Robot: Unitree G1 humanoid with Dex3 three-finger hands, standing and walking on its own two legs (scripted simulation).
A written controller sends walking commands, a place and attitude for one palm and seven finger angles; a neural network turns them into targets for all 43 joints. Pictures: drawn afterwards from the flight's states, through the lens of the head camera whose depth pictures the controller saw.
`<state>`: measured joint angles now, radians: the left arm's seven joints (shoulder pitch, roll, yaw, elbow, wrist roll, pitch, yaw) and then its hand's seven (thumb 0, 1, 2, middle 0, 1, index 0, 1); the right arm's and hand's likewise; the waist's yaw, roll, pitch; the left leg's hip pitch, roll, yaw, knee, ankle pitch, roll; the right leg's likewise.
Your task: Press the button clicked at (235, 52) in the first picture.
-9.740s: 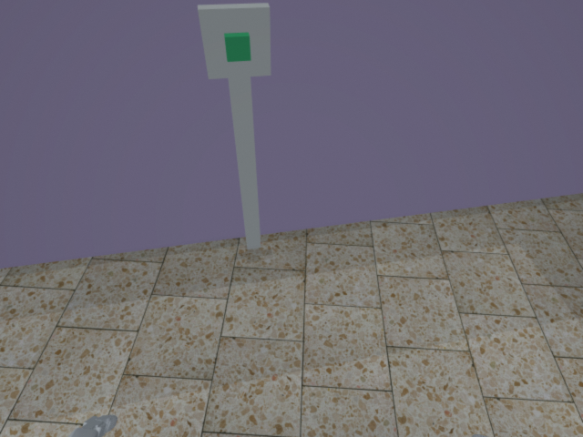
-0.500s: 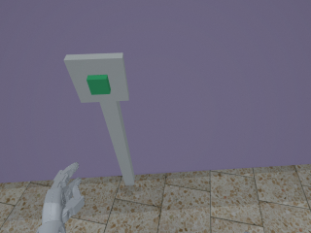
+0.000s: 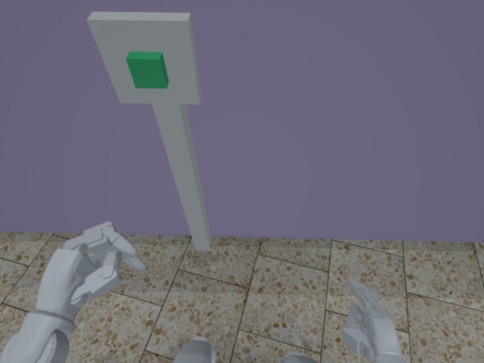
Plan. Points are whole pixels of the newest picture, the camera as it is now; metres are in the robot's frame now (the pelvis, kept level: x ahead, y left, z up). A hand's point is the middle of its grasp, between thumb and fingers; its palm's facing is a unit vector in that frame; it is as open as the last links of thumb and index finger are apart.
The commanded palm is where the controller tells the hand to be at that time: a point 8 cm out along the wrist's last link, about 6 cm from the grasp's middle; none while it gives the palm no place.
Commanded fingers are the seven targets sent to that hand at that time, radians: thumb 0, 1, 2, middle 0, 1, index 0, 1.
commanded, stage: raise the hand and make a fist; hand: left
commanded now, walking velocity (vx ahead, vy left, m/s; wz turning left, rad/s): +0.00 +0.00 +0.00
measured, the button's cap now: (149, 69) +0.56 +0.22 +0.17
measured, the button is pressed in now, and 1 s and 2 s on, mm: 0 0 0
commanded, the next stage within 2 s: aim a knuckle at the button in 1.30 s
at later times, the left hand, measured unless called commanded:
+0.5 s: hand (66, 244) +0.24 +0.25 +0.12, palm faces +0.08 -1.00 -0.04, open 3.1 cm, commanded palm +0.21 +0.30 +0.13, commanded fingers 0.00 0.90 0.90 -1.30 -1.50 -1.30 -1.50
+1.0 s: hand (55, 205) +0.27 +0.26 +0.17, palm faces +0.05 -1.00 -0.05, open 3.1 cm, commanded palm +0.24 +0.31 +0.17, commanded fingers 0.00 0.90 0.90 -1.30 -1.50 -1.30 -1.50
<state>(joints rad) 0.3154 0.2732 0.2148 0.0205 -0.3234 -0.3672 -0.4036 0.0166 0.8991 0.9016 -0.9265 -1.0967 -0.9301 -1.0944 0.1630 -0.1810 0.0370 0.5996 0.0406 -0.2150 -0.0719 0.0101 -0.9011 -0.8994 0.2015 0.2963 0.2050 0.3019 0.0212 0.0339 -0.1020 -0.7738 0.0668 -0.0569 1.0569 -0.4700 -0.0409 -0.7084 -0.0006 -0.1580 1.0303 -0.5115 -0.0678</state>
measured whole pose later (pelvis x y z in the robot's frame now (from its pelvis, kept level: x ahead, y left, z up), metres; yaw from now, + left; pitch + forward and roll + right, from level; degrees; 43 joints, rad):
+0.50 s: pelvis +0.02 +0.05 +0.03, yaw -2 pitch +7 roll -2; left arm 0.41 0.24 0.22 -0.14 -0.29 -0.28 -0.19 0.02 0.90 0.90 -1.30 -1.50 -1.30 -1.49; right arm 0.23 -0.22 0.01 0.58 0.04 -0.27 -0.07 0.01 -0.90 -0.90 0.20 0.30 0.20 0.30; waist 0.01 0.02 -0.10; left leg -0.56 0.03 0.02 0.86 -0.42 0.02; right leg -0.51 -0.03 -0.08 0.81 -0.42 0.01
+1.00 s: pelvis +0.03 +0.05 +0.05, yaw -1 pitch +3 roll -1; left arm 0.25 0.27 0.25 -0.15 -0.29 -0.02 -0.22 0.02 0.90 0.90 -1.30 -1.50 -1.30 -1.50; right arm 0.26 -0.24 0.07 0.60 0.05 -0.22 -0.07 0.01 -0.90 -0.90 0.20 0.30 0.21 0.30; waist 0.03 0.05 -0.08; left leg -0.38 0.02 0.02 0.70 -0.36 0.02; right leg -0.33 -0.03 -0.09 0.64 -0.36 0.01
